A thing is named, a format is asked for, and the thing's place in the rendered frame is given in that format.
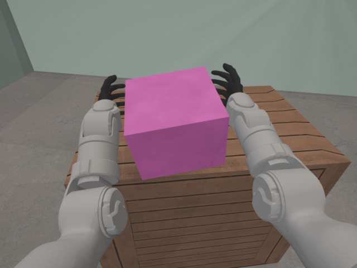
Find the left robot forearm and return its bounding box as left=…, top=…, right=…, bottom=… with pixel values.
left=58, top=99, right=122, bottom=230

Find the right robot upper arm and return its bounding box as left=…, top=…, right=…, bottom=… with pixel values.
left=252, top=168, right=357, bottom=268

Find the robot left hand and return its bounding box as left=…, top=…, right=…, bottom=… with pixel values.
left=98, top=75, right=126, bottom=115

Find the robot right hand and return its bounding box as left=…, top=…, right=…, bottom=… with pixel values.
left=211, top=63, right=243, bottom=107

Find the left robot upper arm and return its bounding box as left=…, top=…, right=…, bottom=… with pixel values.
left=14, top=186, right=128, bottom=268

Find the carton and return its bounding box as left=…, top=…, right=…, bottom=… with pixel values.
left=124, top=66, right=229, bottom=180

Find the pedestal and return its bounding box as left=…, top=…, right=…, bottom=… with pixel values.
left=64, top=85, right=351, bottom=268

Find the right robot forearm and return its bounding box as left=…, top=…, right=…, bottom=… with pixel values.
left=226, top=92, right=326, bottom=205

